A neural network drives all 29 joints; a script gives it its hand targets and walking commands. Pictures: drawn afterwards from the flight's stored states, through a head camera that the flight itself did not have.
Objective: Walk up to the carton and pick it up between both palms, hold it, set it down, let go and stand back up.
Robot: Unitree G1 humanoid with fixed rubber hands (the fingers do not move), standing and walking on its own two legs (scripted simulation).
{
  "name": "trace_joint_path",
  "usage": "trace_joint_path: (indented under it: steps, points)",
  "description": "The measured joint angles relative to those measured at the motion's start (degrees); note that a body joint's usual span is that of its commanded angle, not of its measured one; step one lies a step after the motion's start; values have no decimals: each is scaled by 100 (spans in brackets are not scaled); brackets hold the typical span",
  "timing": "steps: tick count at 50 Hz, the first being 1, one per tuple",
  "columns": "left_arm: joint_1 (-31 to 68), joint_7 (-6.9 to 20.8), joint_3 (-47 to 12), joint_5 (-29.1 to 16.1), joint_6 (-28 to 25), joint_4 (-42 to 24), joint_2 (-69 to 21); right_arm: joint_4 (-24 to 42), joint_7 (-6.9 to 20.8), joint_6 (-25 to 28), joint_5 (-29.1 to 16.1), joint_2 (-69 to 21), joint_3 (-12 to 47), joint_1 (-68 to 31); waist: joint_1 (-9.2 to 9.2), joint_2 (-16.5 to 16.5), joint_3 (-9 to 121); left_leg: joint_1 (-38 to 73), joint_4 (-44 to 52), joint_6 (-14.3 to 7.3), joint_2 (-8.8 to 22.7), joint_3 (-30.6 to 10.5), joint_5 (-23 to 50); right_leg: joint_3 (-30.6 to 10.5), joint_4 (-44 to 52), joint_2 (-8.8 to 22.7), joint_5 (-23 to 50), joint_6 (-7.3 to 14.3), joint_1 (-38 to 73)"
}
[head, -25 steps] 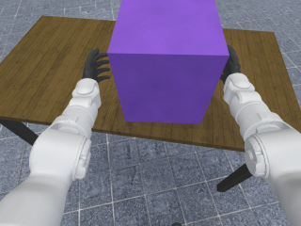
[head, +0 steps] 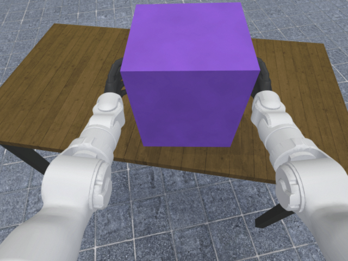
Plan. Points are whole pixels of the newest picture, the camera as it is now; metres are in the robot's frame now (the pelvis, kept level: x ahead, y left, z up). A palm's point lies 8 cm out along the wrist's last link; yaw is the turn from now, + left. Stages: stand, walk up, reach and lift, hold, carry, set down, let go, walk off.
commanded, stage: reach and lift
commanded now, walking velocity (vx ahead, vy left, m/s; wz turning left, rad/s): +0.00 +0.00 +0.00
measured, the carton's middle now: (187, 81) +0.53 -0.04 +0.08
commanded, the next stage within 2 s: none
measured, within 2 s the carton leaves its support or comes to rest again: leaves its support in 1.44 s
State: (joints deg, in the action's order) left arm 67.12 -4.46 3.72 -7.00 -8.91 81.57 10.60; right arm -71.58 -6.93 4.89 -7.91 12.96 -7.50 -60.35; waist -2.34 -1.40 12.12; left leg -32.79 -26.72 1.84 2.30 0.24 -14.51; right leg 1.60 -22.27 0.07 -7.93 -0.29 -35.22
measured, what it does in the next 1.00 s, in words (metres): stands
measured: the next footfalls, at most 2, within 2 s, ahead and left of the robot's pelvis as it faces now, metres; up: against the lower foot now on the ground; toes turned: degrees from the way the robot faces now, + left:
none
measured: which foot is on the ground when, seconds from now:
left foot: down 0.00-1.00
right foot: down 0.00-1.00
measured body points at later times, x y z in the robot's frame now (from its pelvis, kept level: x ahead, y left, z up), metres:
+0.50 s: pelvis +0.01 +0.01 +0.01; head +0.07 +0.01 +0.46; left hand +0.47 +0.15 +0.10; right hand +0.45 -0.18 +0.09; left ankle -0.04 +0.12 -0.74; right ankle +0.01 -0.12 -0.74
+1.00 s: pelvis +0.01 +0.00 +0.01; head +0.08 +0.01 +0.45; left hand +0.48 +0.15 +0.10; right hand +0.46 -0.18 +0.09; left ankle -0.04 +0.12 -0.74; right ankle +0.01 -0.12 -0.74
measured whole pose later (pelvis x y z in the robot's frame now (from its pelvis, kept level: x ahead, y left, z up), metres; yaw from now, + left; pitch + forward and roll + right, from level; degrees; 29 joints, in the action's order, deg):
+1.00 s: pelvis +0.01 +0.00 +0.01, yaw +2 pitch +13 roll -1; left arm 57.7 -3.0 31.6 17.4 -6.1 65.6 1.1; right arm -56.3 -0.3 12.1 29.3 -1.1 -45.6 -50.5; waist -2.5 -0.1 4.8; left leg -19.6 -20.2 0.6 1.8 2.4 -13.2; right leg 4.0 -18.4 1.6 -8.7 -0.8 -22.2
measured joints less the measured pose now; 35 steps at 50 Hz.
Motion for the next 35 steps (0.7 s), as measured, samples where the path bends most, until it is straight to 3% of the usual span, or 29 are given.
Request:
trace_joint_path:
  steps: [5,9,20,29,35]
  points:
    - [-94,-44,257,309,144,-176,-72,-107,84,44,357,-59,-410,5,25,14,-82,161,45,1,12,37,1,11,168,-1,52,-24,229]
    - [-161,-23,711,750,190,-322,-158,-119,197,129,889,-147,-969,53,11,17,-247,361,134,-29,14,57,24,37,319,5,105,-37,473]
    - [-745,50,2091,1888,-129,-942,-664,826,538,621,2547,-742,-2651,772,4,2,-647,1166,588,-144,-49,130,161,132,630,93,143,-73,1260]
    - [-962,112,2490,2099,192,-1355,-768,1269,779,560,3180,-1161,-3264,950,66,27,-820,1478,675,-111,-10,218,120,95,521,68,18,-41,1456]
    - [-994,156,2618,2177,262,-1453,-816,1428,746,529,3394,-1288,-3412,1007,50,81,-766,1466,655,-80,5,199,87,148,400,68,-88,-16,1415]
